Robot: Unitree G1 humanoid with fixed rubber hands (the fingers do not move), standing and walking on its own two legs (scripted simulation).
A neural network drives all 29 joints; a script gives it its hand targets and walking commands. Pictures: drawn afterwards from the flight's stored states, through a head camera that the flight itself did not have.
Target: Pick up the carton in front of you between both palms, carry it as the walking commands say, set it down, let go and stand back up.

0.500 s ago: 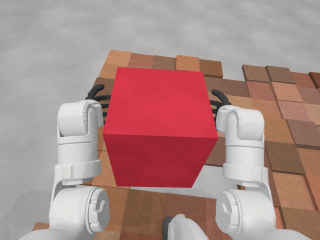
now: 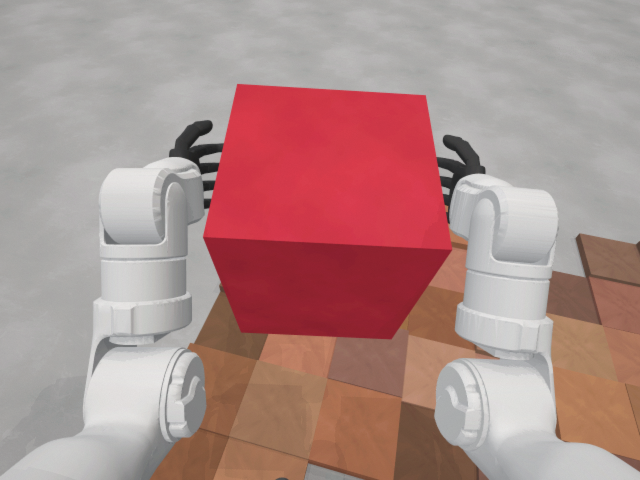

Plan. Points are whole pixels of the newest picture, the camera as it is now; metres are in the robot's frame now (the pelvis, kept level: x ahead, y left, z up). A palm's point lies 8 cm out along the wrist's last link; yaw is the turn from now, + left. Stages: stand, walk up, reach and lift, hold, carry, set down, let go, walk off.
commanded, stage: carry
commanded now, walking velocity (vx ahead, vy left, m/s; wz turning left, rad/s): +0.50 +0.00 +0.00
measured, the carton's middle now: (323, 226) +0.39 +0.02 +0.13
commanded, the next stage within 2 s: none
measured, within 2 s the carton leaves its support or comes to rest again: neither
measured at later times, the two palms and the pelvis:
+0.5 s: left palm (251, 104) +0.70 +0.17 +0.11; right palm (413, 117) +0.70 -0.13 +0.10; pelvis +0.34 +0.03 -0.01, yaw +0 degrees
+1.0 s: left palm out of the picture +1.01 +0.26 +0.18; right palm (365, 8) +1.00 -0.04 +0.19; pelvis +0.64 +0.11 -0.01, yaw +0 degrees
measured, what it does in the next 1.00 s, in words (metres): walks ahead: right foot, then left foot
